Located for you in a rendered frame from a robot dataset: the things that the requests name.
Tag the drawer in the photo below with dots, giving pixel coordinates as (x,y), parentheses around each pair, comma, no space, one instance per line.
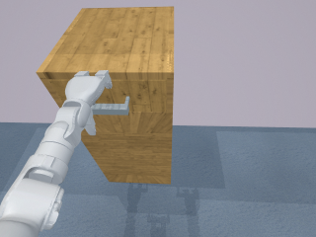
(145,95)

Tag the robot left forearm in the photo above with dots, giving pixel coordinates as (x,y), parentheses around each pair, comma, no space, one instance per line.
(50,162)

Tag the handle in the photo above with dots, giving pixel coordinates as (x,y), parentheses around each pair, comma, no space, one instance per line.
(112,109)

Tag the left robot hand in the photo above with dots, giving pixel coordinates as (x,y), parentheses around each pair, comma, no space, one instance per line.
(88,89)

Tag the robot left upper arm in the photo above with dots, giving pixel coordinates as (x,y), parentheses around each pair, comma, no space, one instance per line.
(33,207)

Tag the cabinet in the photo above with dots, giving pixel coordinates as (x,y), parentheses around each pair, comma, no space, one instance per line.
(133,43)

